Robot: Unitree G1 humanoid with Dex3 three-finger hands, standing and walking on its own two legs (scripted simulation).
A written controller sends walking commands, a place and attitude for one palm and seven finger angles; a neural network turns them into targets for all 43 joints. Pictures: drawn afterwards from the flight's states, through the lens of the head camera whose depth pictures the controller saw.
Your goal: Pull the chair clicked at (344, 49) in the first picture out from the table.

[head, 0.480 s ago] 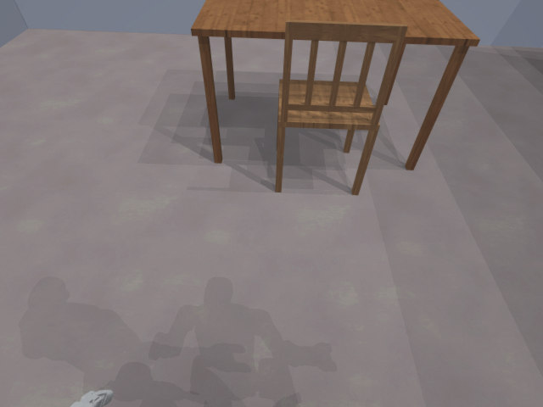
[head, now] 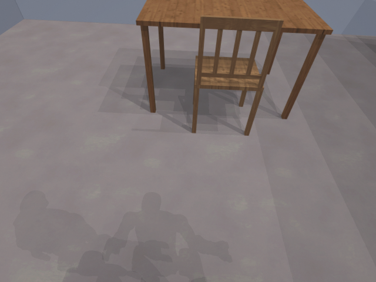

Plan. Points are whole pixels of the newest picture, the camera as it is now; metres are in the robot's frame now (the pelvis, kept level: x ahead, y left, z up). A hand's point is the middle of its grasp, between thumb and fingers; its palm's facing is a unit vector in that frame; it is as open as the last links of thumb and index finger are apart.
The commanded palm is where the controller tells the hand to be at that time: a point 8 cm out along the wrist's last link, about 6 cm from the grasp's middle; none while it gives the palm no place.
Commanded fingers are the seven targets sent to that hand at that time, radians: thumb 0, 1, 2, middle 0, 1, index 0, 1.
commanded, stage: stand and wait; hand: left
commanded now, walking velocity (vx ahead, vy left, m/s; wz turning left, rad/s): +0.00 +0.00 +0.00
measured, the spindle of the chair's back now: (235, 52) +1.31 -0.19 -0.12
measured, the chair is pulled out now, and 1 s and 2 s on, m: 0.00 0.00 0.00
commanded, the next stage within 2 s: look at it before walking up in 0.38 s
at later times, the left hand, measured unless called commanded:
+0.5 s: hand out of the picture +0.06 +0.24 -0.16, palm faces -0.04 -0.95 -0.32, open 7.3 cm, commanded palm none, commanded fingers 0.00 0.90 0.90 -0.20 -0.30 -0.20 -0.30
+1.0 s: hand out of the picture +0.07 +0.25 -0.16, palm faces -0.04 -0.94 -0.33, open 7.3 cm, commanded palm none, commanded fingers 0.00 0.90 0.90 -0.20 -0.30 -0.20 -0.30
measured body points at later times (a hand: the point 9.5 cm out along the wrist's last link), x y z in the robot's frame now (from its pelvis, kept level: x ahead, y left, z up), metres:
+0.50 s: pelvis -0.01 +0.00 +0.00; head -0.01 +0.00 +0.45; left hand +0.06 +0.29 -0.13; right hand +0.06 -0.30 -0.13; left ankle +0.00 +0.12 -0.74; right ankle +0.00 -0.12 -0.74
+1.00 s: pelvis +0.01 +0.00 +0.00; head +0.01 +0.00 +0.45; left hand +0.08 +0.29 -0.13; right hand +0.09 -0.30 -0.13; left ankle +0.00 +0.12 -0.74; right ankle +0.00 -0.12 -0.74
